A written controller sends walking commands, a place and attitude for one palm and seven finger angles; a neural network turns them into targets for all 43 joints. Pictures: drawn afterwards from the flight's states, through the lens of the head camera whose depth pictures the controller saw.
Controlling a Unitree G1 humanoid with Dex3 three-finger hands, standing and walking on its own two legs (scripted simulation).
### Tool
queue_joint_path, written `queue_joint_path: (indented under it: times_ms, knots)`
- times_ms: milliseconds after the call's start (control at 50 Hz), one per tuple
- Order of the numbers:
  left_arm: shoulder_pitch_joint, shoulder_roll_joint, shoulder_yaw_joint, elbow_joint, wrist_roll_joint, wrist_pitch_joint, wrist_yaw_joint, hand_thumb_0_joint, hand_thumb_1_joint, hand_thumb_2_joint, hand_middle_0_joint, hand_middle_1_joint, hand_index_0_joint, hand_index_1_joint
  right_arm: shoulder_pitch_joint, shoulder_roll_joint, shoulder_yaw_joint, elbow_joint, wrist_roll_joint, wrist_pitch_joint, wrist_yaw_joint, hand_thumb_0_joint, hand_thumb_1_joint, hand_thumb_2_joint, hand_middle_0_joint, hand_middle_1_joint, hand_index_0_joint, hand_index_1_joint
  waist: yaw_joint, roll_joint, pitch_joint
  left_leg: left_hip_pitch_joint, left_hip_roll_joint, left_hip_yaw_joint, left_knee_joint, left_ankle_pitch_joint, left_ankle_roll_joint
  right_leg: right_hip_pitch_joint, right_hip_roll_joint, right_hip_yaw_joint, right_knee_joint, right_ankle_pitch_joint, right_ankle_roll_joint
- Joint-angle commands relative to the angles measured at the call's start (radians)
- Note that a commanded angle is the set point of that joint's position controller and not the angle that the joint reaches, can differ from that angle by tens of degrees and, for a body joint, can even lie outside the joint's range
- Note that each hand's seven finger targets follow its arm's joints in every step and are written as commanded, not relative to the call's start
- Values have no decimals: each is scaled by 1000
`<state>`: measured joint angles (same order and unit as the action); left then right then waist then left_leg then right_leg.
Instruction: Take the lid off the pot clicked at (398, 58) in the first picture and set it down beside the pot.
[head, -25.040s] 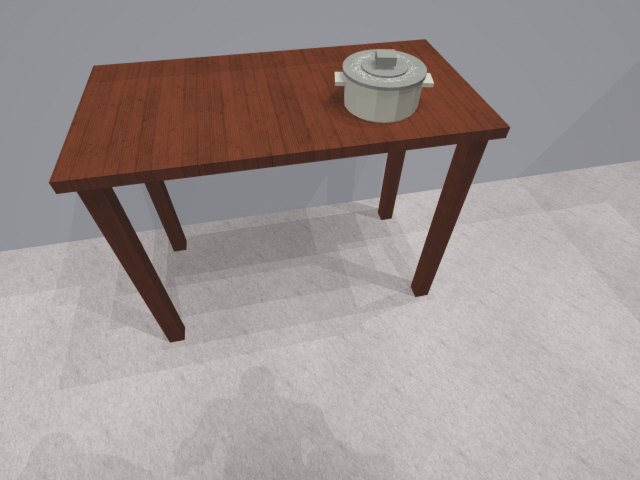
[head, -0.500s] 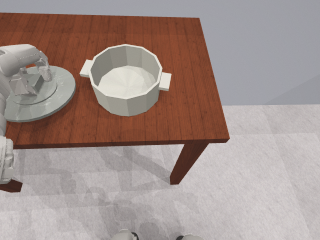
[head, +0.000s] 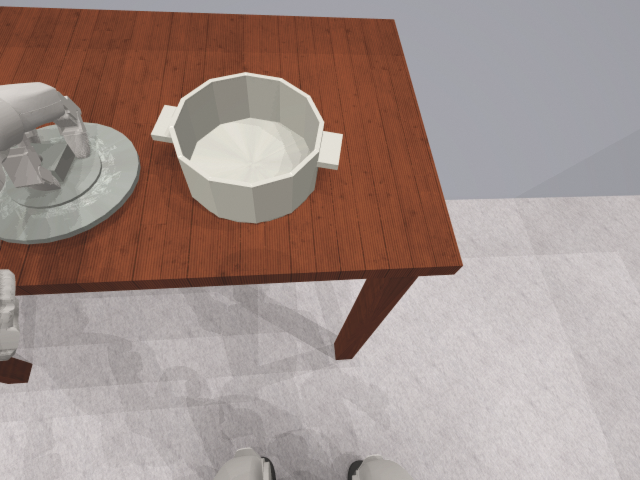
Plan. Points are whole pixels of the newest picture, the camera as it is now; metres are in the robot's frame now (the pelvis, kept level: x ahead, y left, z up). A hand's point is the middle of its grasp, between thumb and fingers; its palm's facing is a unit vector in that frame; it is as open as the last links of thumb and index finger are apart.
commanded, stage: lower the lid onto the table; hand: left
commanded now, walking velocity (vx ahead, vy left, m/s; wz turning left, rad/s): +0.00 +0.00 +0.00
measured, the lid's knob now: (46, 162) +0.50 +0.30 +0.05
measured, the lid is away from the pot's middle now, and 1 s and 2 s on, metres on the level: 0.25 0.25 0.25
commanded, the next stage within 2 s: open the fingers wide in 0.14 s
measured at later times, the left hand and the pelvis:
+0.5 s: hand (38, 174) +0.47 +0.29 +0.07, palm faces -0.46 -0.08 -0.88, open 8.2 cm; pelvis -0.02 +0.01 -0.01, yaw +0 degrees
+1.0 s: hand (47, 173) +0.47 +0.29 +0.07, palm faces -0.46 -0.07 -0.88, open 9.3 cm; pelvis -0.01 +0.00 -0.01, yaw +1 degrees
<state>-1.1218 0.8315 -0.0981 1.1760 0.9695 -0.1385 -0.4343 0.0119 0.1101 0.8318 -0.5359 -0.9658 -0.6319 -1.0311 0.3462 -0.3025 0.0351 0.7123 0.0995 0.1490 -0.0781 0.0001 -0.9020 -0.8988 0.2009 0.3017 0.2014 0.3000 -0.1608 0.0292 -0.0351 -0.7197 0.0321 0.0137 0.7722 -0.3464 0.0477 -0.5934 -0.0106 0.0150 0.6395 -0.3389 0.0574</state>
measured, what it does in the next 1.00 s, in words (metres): stands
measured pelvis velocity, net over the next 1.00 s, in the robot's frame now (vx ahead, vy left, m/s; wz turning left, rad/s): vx -0.01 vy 0.00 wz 0.01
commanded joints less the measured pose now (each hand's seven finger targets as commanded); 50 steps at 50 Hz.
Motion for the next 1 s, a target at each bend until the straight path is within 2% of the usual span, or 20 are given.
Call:
queue_joint_path:
  times_ms: [0,60,120,160,200,220,240,260,300,360,420,480,520,560,660,720,800,900,940,980]
  knots:
    - [-459,324,76,-130,5,-2,40,0,528,1058,-700,-1059,-808,-1108,161,-203,-64,-29,-6,-1,-13,0,-900,-900,200,300,200,300,-24,92,-457,461,-44,-13,-9,441,29,-55,98,-97,-17,288,-76]
    - [-497,341,84,-178,7,-9,41,0,528,1058,-700,-1059,-808,-1108,161,-208,-63,-32,-9,5,-12,0,-900,-900,200,300,200,300,-17,163,-488,481,-37,-18,-1,457,24,-76,98,-99,0,278,-81]
    - [-489,345,86,-138,16,-3,43,0,528,1058,-700,-1059,-808,-1108,171,-203,-62,-37,-10,13,-10,0,-900,-900,200,300,200,300,-25,119,-483,442,-42,-23,15,431,26,-83,101,-100,9,271,-80]
    - [-502,325,75,-152,20,-6,43,0,528,1058,-700,-1059,-808,-1108,170,-203,-62,-39,-13,14,-7,0,-900,-900,200,300,200,300,-20,176,-504,483,-37,-30,20,470,18,-120,106,-103,19,245,-82]
    - [-478,302,56,-84,24,2,40,0,528,1058,-700,-1059,-808,-1108,164,-200,-58,-44,-11,17,-7,0,-900,-900,200,300,200,300,-35,111,-451,410,-42,-27,21,362,22,-139,106,-105,19,201,-81]
    - [-198,218,121,-72,9,17,37,0,528,1058,-700,-1059,-808,-1108,163,-170,-87,-94,-18,25,28,0,-900,-900,200,300,200,300,54,124,-508,436,-60,-41,10,438,9,-99,109,-117,19,214,-104]
    - [-191,246,169,-246,3,-35,43,0,521,1034,-689,-1059,-794,-1107,147,-182,-91,-114,-36,44,35,0,-900,-900,200,300,200,300,58,122,-546,490,-41,-42,16,554,2,-96,110,-119,22,260,-109]
    - [-261,268,169,-302,14,-42,56,0,515,1009,-677,-1059,-780,-1105,130,-182,-96,-107,-40,66,38,0,-900,-900,200,300,200,300,46,139,-580,530,-38,-47,19,558,-2,-102,111,-103,17,250,-105]
    - [-401,185,77,-282,8,-15,64,0,496,971,-655,-1058,-752,-1102,124,-178,-100,-83,-38,84,37,0,-900,-900,200,300,200,300,-7,116,-466,483,-42,-41,0,387,14,-155,107,-99,-18,178,-98]
    - [-405,271,135,-278,6,-6,92,0,461,928,-624,-1052,-713,-1093,135,-182,-90,-78,-29,78,30,0,-900,-900,200,300,200,300,15,157,-497,520,-42,-57,-22,389,12,-134,105,-101,-14,158,-104]
    - [-413,198,82,-240,11,11,100,0,424,891,-594,-1044,-675,-1080,126,-175,-89,-69,-29,74,33,0,-900,-900,200,300,200,300,-1,123,-456,483,-46,-54,-28,333,15,-145,102,-98,-27,142,-101]
    - [-411,177,76,-264,19,10,109,0,385,858,-566,-1032,-639,-1065,124,-171,-92,-72,-32,71,35,0,-900,-900,200,300,200,300,8,168,-496,555,-40,-69,-18,428,2,-162,107,-100,-18,158,-105]
    - [-416,152,54,-205,13,24,108,0,357,838,-548,-1023,-615,-1053,120,-175,-89,-62,-32,67,35,0,-900,-900,200,300,200,300,-12,105,-430,492,-43,-63,-26,336,10,-174,104,-99,-27,130,-100]
    - [-439,164,61,-251,10,19,108,0,329,819,-530,-1013,-592,-1041,114,-177,-87,-68,-31,65,33,0,-900,-900,200,300,200,300,2,148,-477,529,-43,-64,-22,397,6,-158,103,-95,-16,157,-102]
    - [-444,124,43,-280,3,16,102,0,262,769,-486,-990,-534,-1012,112,-173,-95,-70,-36,64,34,0,-900,-900,200,300,200,300,2,154,-518,582,-37,-74,-3,504,-7,-172,105,-98,-4,190,-99]
    - [-438,92,16,-209,-8,32,98,0,221,739,-459,-975,-500,-993,113,-176,-93,-60,-33,62,33,0,-900,-900,200,300,200,300,-21,81,-437,507,-42,-67,-12,383,5,-182,103,-98,-15,154,-95]
    - [-469,108,27,-289,0,25,100,0,166,698,-424,-955,-453,-969,112,-174,-97,-61,-38,66,34,0,-900,-900,200,300,200,300,-4,140,-516,565,-40,-70,3,487,-5,-169,104,-98,0,196,-98]
    - [-431,132,45,-238,0,27,102,0,98,648,-380,-930,-396,-938,108,-172,-90,-63,-33,68,34,0,-900,-900,200,300,200,300,-2,116,-473,513,-46,-64,2,454,-2,-163,105,-98,3,191,-98]
    - [-448,151,64,-318,-4,17,106,0,71,628,-362,-920,-373,-925,102,-170,-89,-73,-33,68,34,0,-900,-900,200,300,200,300,16,167,-526,557,-45,-58,4,522,-4,-134,104,-97,9,225,-102]
    - [-410,173,83,-283,8,18,111,0,44,608,-345,-910,-350,-913,109,-167,-92,-72,-35,71,33,0,-900,-900,200,300,200,300,15,140,-538,557,-45,-63,12,524,-7,-134,106,-95,9,227,-99]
